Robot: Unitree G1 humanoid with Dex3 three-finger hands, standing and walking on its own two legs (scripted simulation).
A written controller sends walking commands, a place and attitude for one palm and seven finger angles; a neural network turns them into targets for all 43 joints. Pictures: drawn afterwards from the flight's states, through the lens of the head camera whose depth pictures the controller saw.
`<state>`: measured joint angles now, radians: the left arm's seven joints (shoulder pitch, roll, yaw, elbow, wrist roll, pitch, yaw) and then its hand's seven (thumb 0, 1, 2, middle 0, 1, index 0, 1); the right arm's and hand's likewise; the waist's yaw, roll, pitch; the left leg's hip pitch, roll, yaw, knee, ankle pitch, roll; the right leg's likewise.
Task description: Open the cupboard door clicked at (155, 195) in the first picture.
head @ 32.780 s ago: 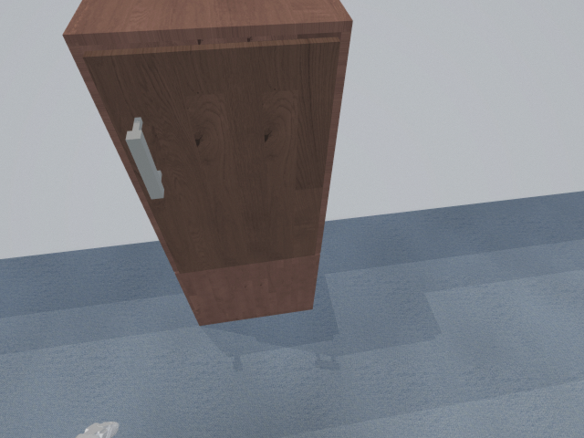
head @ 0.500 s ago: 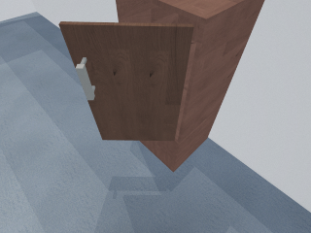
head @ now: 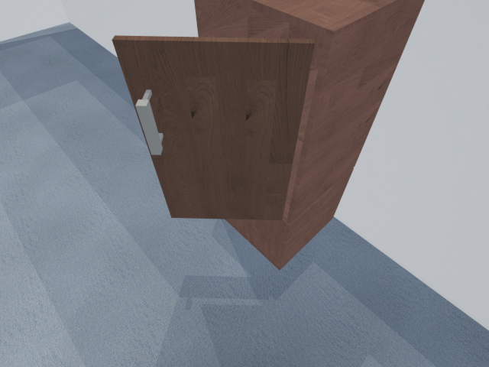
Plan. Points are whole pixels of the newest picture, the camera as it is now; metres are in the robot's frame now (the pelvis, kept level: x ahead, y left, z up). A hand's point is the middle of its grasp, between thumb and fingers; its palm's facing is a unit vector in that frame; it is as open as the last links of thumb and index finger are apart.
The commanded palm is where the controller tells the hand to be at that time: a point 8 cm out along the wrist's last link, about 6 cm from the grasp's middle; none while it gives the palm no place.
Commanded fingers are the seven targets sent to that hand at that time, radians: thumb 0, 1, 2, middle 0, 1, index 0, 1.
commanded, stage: look again from close up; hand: left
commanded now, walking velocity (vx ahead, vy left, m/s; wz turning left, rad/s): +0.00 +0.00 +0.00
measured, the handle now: (152, 123) +0.58 +0.25 +0.06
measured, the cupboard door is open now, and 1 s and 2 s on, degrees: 45 45 45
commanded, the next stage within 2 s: raise the hand with hooked fingers in 0.56 s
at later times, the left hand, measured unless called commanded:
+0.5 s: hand out of the picture +0.06 +0.18 -0.17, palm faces +0.01 -0.97 -0.23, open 7.4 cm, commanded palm none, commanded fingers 0.00 0.90 0.90 -0.20 -0.30 -0.20 -0.30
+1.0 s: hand (143, 326) +0.19 +0.18 -0.03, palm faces +0.05 -1.00 -0.05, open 8.2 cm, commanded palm +0.15 +0.24 -0.04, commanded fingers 0.00 0.48 0.72 -0.23 -0.57 -0.23 -0.57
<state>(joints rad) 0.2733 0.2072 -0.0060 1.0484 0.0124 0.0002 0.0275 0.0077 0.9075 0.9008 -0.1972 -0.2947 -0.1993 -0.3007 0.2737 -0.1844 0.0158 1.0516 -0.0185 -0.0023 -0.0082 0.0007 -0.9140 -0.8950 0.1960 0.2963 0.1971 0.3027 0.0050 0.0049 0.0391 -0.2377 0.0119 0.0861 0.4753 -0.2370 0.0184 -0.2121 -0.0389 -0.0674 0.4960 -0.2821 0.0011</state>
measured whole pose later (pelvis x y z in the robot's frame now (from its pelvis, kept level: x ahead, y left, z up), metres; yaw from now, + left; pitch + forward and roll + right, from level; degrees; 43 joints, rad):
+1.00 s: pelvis -0.02 -0.03 -0.06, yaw +1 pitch +12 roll +1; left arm 0.31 0.20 0.24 0.27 -0.30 -0.61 -0.40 0.01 0.70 0.81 -0.21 -0.43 -0.21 -0.43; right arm 0.13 -0.26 -0.07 0.61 0.02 -0.27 -0.02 0.01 -0.90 -0.90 0.20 0.30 0.20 0.30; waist 0.02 -0.02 -0.11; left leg -0.76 0.05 0.05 0.99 -0.43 -0.03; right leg -0.73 -0.03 -0.09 1.03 -0.50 -0.05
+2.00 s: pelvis -0.01 +0.00 -0.03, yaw +2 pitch +6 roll -2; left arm 0.06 0.36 0.37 0.25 -0.34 -0.22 -0.42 0.00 -0.43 0.33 -0.29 -1.15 -0.30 -1.16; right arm 0.24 -0.25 0.06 0.58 0.04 -0.23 -0.09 0.01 -0.90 -0.89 0.20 0.30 0.20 0.30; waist 0.03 0.03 -0.06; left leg -0.54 0.04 0.03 0.80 -0.36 0.02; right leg -0.46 -0.03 -0.11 0.75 -0.39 -0.01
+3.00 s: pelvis -0.01 -0.02 -0.02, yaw +1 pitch +4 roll -1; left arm -0.16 0.41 0.44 0.50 -0.33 -0.19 -0.48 -0.01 -0.50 0.30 -0.30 -1.20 -0.30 -1.20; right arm 0.26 -0.28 0.05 0.61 0.06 -0.19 -0.11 0.01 -0.90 -0.89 0.20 0.30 0.20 0.30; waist 0.02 0.03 -0.03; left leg -0.46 0.05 0.03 0.70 -0.32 -0.01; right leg -0.40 -0.01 -0.10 0.68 -0.36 -0.03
